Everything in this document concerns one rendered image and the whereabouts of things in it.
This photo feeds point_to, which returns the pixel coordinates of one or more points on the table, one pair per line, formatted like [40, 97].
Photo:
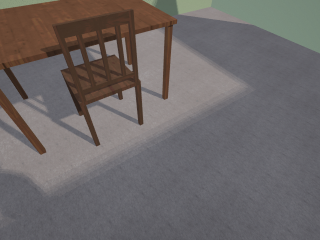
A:
[27, 35]

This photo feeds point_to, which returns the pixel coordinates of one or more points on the chair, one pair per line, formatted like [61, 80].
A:
[95, 80]

